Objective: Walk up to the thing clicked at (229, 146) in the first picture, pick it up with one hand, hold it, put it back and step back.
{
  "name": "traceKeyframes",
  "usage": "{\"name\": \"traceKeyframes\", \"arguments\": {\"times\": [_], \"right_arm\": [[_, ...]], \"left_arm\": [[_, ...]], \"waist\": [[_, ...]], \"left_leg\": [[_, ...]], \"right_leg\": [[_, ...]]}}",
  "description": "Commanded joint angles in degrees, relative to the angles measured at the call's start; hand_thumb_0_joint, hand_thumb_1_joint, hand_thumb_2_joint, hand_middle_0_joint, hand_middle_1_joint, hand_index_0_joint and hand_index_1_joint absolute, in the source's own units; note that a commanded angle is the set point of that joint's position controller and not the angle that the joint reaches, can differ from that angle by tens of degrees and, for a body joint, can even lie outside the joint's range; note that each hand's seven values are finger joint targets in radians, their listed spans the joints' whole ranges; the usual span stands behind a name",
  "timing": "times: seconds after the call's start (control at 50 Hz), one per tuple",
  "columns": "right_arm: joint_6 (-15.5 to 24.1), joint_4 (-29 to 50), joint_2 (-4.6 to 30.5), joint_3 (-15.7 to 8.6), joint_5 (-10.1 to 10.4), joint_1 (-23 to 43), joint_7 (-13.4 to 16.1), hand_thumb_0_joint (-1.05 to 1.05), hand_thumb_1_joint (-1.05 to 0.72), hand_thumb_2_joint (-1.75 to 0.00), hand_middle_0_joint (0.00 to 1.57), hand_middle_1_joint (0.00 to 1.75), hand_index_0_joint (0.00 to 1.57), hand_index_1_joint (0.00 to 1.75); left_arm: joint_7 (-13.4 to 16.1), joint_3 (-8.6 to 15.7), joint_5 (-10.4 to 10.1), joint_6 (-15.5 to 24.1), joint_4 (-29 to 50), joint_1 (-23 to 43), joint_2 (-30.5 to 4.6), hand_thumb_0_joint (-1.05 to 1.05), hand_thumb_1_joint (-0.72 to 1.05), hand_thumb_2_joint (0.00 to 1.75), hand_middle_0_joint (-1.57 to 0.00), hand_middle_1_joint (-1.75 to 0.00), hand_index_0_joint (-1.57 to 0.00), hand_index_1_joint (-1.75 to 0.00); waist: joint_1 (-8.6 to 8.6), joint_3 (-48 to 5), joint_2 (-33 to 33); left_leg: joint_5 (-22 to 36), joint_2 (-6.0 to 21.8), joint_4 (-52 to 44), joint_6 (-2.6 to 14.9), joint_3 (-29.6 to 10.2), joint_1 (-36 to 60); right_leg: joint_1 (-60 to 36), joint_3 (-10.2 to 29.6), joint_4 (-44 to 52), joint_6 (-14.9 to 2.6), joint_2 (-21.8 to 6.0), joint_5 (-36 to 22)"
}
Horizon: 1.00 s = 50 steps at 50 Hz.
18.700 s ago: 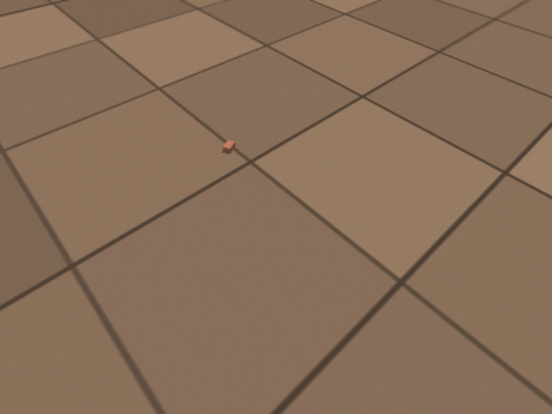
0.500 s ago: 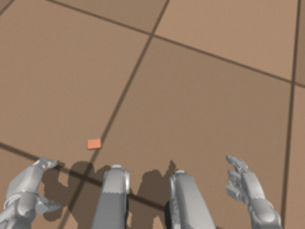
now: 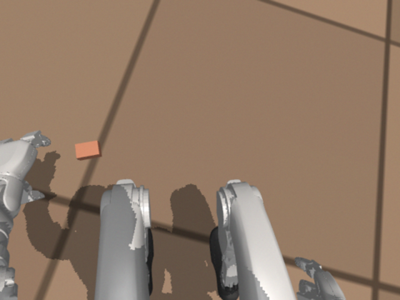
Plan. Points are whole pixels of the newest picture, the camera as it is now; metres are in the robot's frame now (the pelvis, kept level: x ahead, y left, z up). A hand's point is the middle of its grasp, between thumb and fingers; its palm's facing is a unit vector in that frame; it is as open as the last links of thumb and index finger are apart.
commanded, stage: rise first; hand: left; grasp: from above
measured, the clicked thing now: (88, 150) +0.45 +0.31 -0.38
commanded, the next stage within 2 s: none
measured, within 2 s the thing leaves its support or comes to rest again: neither
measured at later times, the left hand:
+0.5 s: hand (45, 163) +0.38 +0.35 -0.21, palm faces -0.43 -0.12 -0.89, open 11.7 cm
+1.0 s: hand (54, 158) +0.40 +0.34 -0.24, palm faces -0.43 -0.13 -0.89, open 11.3 cm
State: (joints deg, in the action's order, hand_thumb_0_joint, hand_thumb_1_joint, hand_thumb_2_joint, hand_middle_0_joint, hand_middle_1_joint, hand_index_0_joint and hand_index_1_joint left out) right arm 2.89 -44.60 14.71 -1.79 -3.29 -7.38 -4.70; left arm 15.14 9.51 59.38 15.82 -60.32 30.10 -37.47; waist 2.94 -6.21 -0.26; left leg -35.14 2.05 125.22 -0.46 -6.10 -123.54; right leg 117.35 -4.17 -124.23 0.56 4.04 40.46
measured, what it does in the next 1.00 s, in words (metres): lowers itself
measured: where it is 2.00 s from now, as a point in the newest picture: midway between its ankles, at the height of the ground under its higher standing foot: (184, 275)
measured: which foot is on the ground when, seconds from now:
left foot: down 0.00-1.00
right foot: down 0.00-1.00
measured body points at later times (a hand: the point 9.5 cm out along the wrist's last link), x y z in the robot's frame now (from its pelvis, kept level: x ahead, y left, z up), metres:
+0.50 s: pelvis +0.00 +0.00 -0.05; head +0.22 +0.07 +0.34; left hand +0.40 +0.35 -0.16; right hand +0.12 -0.27 -0.17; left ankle +0.10 +0.13 -0.36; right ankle +0.09 -0.12 -0.36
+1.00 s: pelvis +0.01 +0.00 -0.06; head +0.24 +0.07 +0.31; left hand +0.42 +0.35 -0.19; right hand +0.11 -0.27 -0.18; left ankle +0.10 +0.13 -0.36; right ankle +0.09 -0.12 -0.36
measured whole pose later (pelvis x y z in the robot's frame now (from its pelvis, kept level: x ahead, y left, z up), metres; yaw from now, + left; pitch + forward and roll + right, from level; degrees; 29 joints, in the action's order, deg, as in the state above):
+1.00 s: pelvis +0.01 +0.00 -0.06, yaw -4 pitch +32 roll -8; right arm 2.4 -45.2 14.4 2.1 -8.7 -3.3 -7.0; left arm 24.8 12.1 69.1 16.5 -75.5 40.9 -43.5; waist 7.1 -2.0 -3.3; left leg -38.0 2.7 138.3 -1.0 -9.3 -133.0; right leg 126.3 -6.8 -135.6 0.8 5.7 42.3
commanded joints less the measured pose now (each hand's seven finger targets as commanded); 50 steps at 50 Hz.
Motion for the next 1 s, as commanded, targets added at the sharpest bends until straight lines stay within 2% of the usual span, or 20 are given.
{"name": "traceKeyframes", "arguments": {"times": [0.0,0.02,0.06,0.12,0.14,0.16,0.18,0.26,0.3,0.38,0.4,0.44,0.6,0.64,0.68,0.72,0.76,0.78,0.94,0.98], "right_arm": [[0.91,2.94,12.02,-3.05,-1.09,-5.79,0.39,0.0,-0.89,-0.9,0.2,0.3,0.2,0.3],[0.82,3.5,12.45,-3.47,-1.32,-5.61,0.29,0.0,-0.89,-0.9,0.2,0.3,0.2,0.3],[0.41,2.07,12.67,-3.07,-1.91,-6.58,-0.01,0.0,-0.89,-0.9,0.2,0.3,0.2,0.3],[0.06,1.26,12.26,-2.83,-2.61,-6.83,-0.33,0.0,-0.89,-0.9,0.2,0.3,0.2,0.3],[0.18,2.59,12.75,-3.1,-2.74,-6.07,-0.39,0.0,-0.89,-0.9,0.2,0.3,0.2,0.3],[-0.09,0.58,12.33,-2.7,-2.97,-7.06,-0.46,0.0,-0.89,-0.9,0.2,0.3,0.2,0.3],[-0.1,1.45,12.73,-2.97,-3.14,-6.11,-0.65,0.0,-0.89,-0.9,0.2,0.3,0.2,0.3],[-0.09,1.0,12.69,-2.68,-3.77,-5.85,-0.83,0.0,-0.89,-0.9,0.2,0.3,0.2,0.3],[-0.02,0.4,12.73,-2.46,-4.16,-6.34,-0.88,0.0,-0.9,-0.9,0.2,0.3,0.2,0.3],[0.13,-0.37,12.64,-1.81,-4.63,-6.31,-1.05,0.0,-0.9,-0.9,0.2,0.3,0.2,0.3],[0.2,1.0,12.57,-1.76,-4.6,-5.06,-1.15,0.0,-0.9,-0.9,0.2,0.3,0.2,0.3],[0.32,0.47,12.57,-1.6,-4.81,-5.51,-1.14,0.0,-0.9,-0.9,0.2,0.3,0.2,0.3],[0.63,0.9,12.43,-0.95,-5.17,-4.76,-1.29,0.0,-0.9,-0.9,0.2,0.3,0.2,0.3],[0.55,0.96,12.56,-0.51,-5.16,-4.53,-1.33,0.0,-0.9,-0.9,0.2,0.3,0.2,0.3],[0.57,1.28,12.84,-0.61,-5.15,-4.34,-1.31,0.0,-0.9,-0.9,0.2,0.3,0.2,0.3],[0.5,0.88,12.65,-0.47,-5.13,-4.44,-1.3,0.0,-0.9,-0.9,0.2,0.3,0.2,0.3],[0.37,1.1,12.43,-0.15,-5.13,-4.64,-1.48,0.0,-0.9,-0.9,0.2,0.3,0.2,0.3],[0.34,1.08,12.79,-0.19,-5.33,-4.96,-1.45,0.0,-0.9,-0.9,0.2,0.3,0.2,0.3],[0.23,0.89,13.21,-0.05,-5.28,-4.79,-1.69,0.0,-0.9,-0.9,0.2,0.3,0.2,0.3],[0.11,0.88,13.1,0.22,-5.53,-5.26,-1.78,0.0,-0.9,-0.9,0.2,0.3,0.2,0.3]], "left_arm": [[4.83,5.06,3.13,1.41,1.49,12.12,-19.84,0.0,-0.19,0.72,-0.43,-0.6,-0.4,-0.63],[5.31,4.89,3.56,1.77,4.73,14.85,-19.84,0.0,-0.18,0.72,-0.43,-0.59,-0.41,-0.62],[6.14,4.45,5.2,1.64,-0.26,14.18,-19.56,0.0,-0.19,0.72,-0.43,-0.59,-0.4,-0.62],[7.24,4.78,6.83,1.74,-2.02,15.88,-20.64,0.0,-0.19,0.72,-0.44,-0.58,-0.41,-0.61],[7.67,4.68,7.23,2.21,2.36,19.69,-20.92,0.0,-0.19,0.72,-0.44,-0.58,-0.41,-0.61],[7.93,4.37,8.34,1.67,-3.2,16.16,-20.26,0.0,-0.17,0.7,-0.44,-0.58,-0.42,-0.6],[8.25,3.59,8.47,2.01,-2.23,18.44,-19.94,0.0,-0.17,0.7,-0.46,-0.56,-0.43,-0.59],[9.65,4.32,9.53,2.29,-3.11,21.44,-21.34,0.0,-0.15,0.68,-0.46,-0.57,-0.44,-0.59],[10.21,3.84,9.94,1.9,-5.09,21.59,-20.71,0.0,-0.14,0.67,-0.46,-0.57,-0.45,-0.59],[11.29,4.5,9.93,1.58,-6.96,22.57,-21.39,0.0,-0.14,0.66,-0.46,-0.58,-0.45,-0.59],[11.32,3.47,10.09,1.43,-6.55,22.85,-20.66,0.0,-0.14,0.67,-0.47,-0.57,-0.46,-0.59],[11.41,3.43,9.93,1.1,-7.64,23.36,-20.76,0.0,-0.13,0.66,-0.48,-0.57,-0.46,-0.59],[11.74,4.65,9.21,0.69,-7.8,23.28,-22.5,0.0,-0.1,0.62,-0.48,-0.58,-0.48,-0.58],[11.63,3.87,9.23,0.52,-8.65,23.75,-21.92,0.0,-0.1,0.62,-0.48,-0.59,-0.48,-0.59],[11.85,4.82,8.89,0.76,-8.0,23.88,-22.82,0.0,-0.09,0.61,-0.48,-0.59,-0.49,-0.59],[11.83,4.91,9.1,0.59,-7.99,22.68,-23.07,0.0,-0.09,0.61,-0.48,-0.6,-0.49,-0.59],[11.84,4.65,9.02,0.51,-7.89,22.05,-22.82,0.0,-0.08,0.61,-0.48,-0.6,-0.49,-0.59],[11.94,4.99,8.76,0.44,-7.24,22.89,-22.73,0.0,-0.08,0.6,-0.48,-0.6,-0.48,-0.59],[11.78,4.92,8.75,0.71,-7.64,22.95,-23.29,0.0,-0.08,0.6,-0.47,-0.61,-0.48,-0.6],[11.93,5.07,8.89,0.9,-7.56,22.88,-23.08,0.0,-0.08,0.6,-0.46,-0.63,-0.48,-0.61]], "waist": [[-2.0,-33.68,8.09],[-1.81,-35.44,9.36],[-0.79,-34.07,8.79],[-0.8,-34.22,9.78],[-0.77,-36.15,11.3],[-0.81,-35.08,11.58],[-0.22,-34.24,11.7],[-0.05,-34.65,12.8],[0.8,-34.09,12.93],[1.35,-34.34,12.9],[1.02,-34.04,13.09],[1.8,-33.65,11.84],[1.48,-34.29,12.06],[1.8,-32.59,11.68],[1.92,-33.05,12.17],[1.32,-33.98,13.07],[1.49,-33.55,13.23],[2.29,-33.97,12.2],[2.05,-33.82,14.17],[2.35,-34.74,14.14]], "left_leg": [[-1.08,-1.35,-12.46,1.85,3.25,27.71],[1.61,-1.34,-11.54,1.82,3.62,28.94],[2.15,-1.18,-10.25,1.93,3.47,27.42],[3.53,-1.04,-9.07,1.88,3.61,27.05],[4.02,-0.94,-8.93,1.73,3.37,28.45],[4.07,-0.76,-8.82,1.5,2.95,28.67],[3.43,-0.82,-8.36,1.59,3.12,27.46],[3.72,-0.65,-6.94,1.56,2.97,27.24],[4.17,-0.55,-6.11,1.57,2.89,26.76],[5.23,-0.33,-4.8,1.53,2.57,26.11],[5.18,-0.44,-4.47,1.6,2.99,25.57],[4.16,-0.48,-3.72,1.85,3.15,23.64],[4.69,-0.24,-1.81,1.95,3.0,23.07],[2.87,-0.3,-1.84,2.03,2.79,21.21],[2.63,-0.2,-1.63,1.91,2.56,21.66],[4.6,-0.12,-1.15,1.78,2.68,22.63],[5.44,-0.17,-0.89,1.81,2.63,21.93],[5.78,-0.12,-0.45,1.99,2.59,21.84],[5.08,0.06,-0.53,1.6,1.87,22.76],[7.19,0.02,0.21,1.57,1.97,22.92]], "right_leg": [[-10.24,-2.61,14.99,-3.28,0.8,-1.58],[-10.36,-2.65,14.42,-3.25,0.74,-4.13],[-9.32,-3.18,13.15,-3.13,0.9,-4.98],[-9.06,-3.44,11.92,-3.15,1.04,-6.45],[-8.63,-3.58,11.21,-3.23,0.91,-6.96],[-7.47,-3.99,10.18,-3.33,1.11,-7.17],[-6.82,-4.1,10.11,-3.3,1.2,-6.65],[-5.7,-4.33,8.79,-3.24,1.26,-7.21],[-5.5,-4.57,8.16,-3.07,1.26,-7.99],[-4.52,-5.07,6.76,-2.94,1.44,-9.15],[-5.26,-4.76,7.06,-3.01,1.55,-9.19],[-5.38,-4.77,7.25,-2.8,1.6,-8.53],[-6.04,-4.87,5.79,-2.72,1.79,-9.22],[-4.95,-5.07,5.81,-2.83,1.98,-7.73],[-4.55,-5.32,5.31,-2.83,1.96,-7.34],[-5.18,-5.2,4.77,-2.87,2.08,-9.31],[-6.01,-5.23,4.34,-2.84,2.15,-10.34],[-6.42,-5.32,4.74,-2.56,2.1,-10.87],[-4.72,-5.89,3.49,-2.9,2.29,-10.01],[-6.16,-5.95,3.15,-2.77,2.46,-12.13]]}}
